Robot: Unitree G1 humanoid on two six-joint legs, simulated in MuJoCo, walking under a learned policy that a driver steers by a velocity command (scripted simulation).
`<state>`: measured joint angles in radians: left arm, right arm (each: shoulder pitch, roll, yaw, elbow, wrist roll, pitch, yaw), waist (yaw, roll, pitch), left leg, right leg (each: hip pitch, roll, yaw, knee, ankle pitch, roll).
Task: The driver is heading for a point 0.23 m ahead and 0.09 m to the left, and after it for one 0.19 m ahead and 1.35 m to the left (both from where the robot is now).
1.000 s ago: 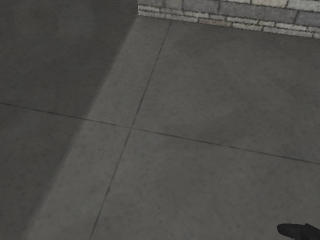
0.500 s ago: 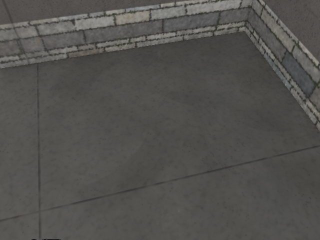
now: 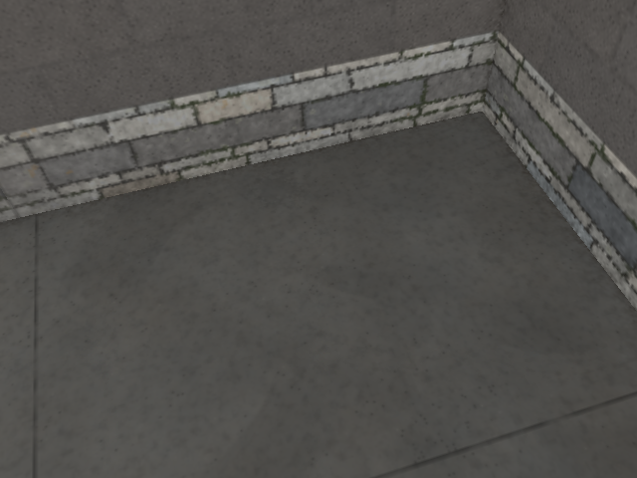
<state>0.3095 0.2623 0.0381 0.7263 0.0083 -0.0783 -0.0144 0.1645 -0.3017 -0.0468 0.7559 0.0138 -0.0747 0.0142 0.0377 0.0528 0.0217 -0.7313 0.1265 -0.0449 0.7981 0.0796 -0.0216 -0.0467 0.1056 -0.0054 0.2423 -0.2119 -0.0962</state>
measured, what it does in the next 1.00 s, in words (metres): walks ahead, turning left: left foot, then right foot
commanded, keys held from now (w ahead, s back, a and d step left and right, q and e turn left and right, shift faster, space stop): w+q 0.02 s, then q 0.98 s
